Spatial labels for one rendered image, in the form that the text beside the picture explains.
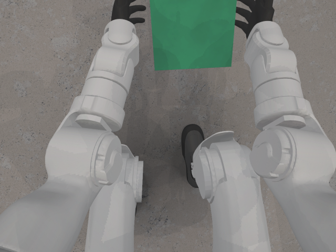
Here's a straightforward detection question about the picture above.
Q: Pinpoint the robot left thigh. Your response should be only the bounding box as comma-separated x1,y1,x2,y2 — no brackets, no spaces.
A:
85,153,143,252

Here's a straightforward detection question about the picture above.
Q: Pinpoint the robot right shin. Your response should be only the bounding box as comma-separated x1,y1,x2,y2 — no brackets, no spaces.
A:
191,131,260,185

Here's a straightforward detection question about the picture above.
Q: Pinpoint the robot left forearm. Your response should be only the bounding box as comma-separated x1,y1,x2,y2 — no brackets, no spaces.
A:
45,19,139,166

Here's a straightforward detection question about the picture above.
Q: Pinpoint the robot left hand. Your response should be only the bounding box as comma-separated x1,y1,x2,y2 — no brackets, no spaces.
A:
111,0,146,24

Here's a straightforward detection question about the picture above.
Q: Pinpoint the robot right hand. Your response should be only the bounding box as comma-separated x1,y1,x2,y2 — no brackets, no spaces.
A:
235,0,275,38

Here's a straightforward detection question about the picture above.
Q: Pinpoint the left robot upper arm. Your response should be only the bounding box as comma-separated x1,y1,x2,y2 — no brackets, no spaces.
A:
0,126,123,252

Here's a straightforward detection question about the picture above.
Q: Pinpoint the robot right forearm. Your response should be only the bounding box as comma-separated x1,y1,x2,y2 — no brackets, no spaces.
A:
244,21,327,137

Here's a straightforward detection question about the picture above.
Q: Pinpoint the right robot upper arm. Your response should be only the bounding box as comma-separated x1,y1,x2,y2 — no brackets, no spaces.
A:
249,126,336,252

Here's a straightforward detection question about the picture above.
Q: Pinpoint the carton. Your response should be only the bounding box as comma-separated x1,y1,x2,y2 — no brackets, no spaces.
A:
150,0,237,70

